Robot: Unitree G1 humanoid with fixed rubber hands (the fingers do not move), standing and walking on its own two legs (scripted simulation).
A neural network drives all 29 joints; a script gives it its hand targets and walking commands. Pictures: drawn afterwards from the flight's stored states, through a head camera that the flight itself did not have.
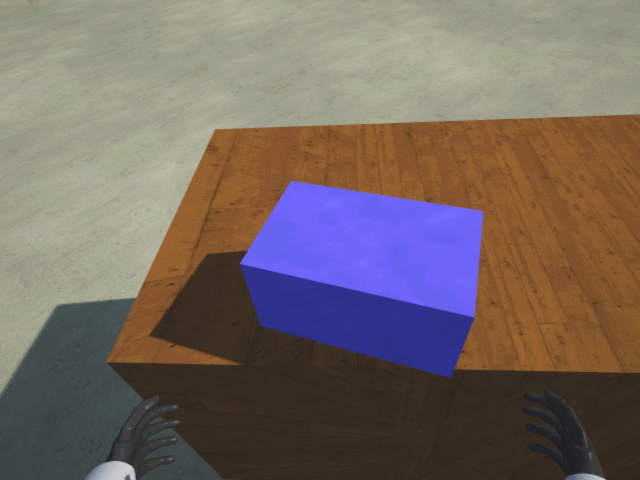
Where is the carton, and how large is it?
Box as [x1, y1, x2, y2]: [240, 181, 482, 377]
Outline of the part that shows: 291,181 240,262 260,324 262,326 450,377 474,317 482,211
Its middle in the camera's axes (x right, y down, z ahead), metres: +0.07 +0.05 +0.58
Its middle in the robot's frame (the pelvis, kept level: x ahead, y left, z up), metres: +0.41 -0.02 +0.02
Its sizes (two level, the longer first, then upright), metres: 0.293 0.182 0.153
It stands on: a pedestal, 0.71 m high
